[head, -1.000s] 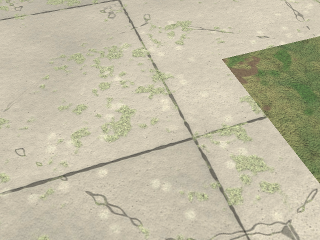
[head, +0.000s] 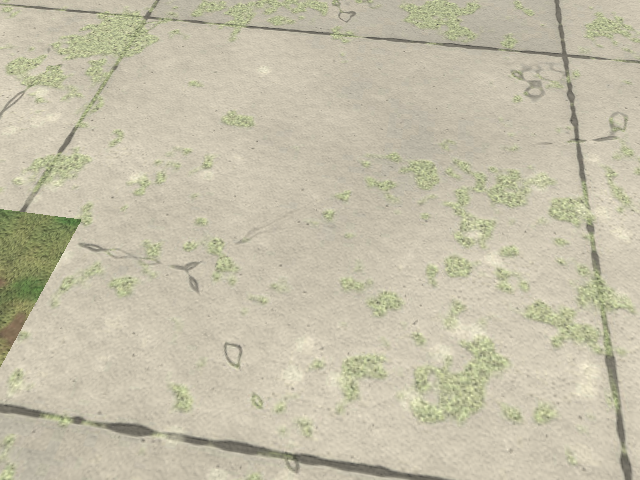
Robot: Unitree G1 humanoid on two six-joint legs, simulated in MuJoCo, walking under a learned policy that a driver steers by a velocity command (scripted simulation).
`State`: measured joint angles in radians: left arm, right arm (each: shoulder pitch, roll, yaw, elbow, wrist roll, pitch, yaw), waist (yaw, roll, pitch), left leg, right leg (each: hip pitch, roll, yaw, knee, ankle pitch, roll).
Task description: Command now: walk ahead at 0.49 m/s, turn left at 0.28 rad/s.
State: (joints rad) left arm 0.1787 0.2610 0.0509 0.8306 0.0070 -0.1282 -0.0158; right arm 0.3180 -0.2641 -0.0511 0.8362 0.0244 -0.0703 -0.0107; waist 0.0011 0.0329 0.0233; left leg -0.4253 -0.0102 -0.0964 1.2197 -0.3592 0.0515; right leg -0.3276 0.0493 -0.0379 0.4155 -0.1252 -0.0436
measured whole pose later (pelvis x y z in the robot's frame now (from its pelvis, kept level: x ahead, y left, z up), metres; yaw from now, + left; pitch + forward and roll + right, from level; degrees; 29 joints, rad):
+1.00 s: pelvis +0.25 +0.02 +0.01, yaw -21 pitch +3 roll +2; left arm 0.20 0.28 0.07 0.67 0.00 0.01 0.02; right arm 0.09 -0.31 -0.09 0.79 -0.01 0.01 -0.04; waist 0.00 0.03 0.03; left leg -0.58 0.01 -0.02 1.10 -0.38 -0.06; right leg -0.32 0.03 0.04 0.46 -0.20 -0.06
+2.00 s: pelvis +0.55 -0.16 +0.01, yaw -20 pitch +1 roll -2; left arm 0.31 0.26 0.08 0.79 0.01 -0.11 -0.02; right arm 0.21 -0.32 -0.07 0.76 0.03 -0.03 0.00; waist 0.04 0.05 0.02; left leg -0.68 0.10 -0.07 1.08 -0.18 0.00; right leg -0.10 0.02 -0.16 0.29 -0.20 -0.04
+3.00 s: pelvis +1.12 -0.24 +0.01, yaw +6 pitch +1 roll -1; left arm 0.33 0.26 0.05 0.81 0.00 -0.10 -0.03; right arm 0.22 -0.29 -0.05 0.68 0.01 -0.06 0.00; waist 0.04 0.05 0.02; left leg -0.60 0.07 -0.05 1.02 -0.26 0.01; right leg -0.18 0.06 -0.02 0.33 -0.18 -0.06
